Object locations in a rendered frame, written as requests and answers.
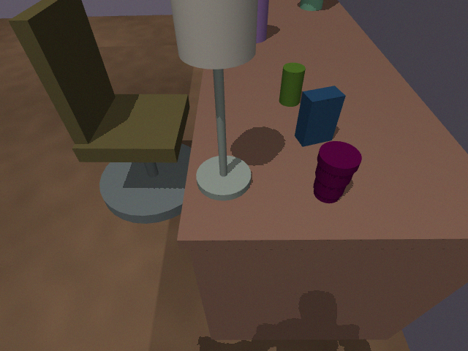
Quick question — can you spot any desk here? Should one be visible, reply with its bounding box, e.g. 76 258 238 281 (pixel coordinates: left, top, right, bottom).
177 0 468 340

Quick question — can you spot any desk lamp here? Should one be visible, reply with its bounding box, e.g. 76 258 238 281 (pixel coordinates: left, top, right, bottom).
170 0 258 201

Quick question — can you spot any office chair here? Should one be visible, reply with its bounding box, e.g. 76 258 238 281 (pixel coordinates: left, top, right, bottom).
8 0 191 224

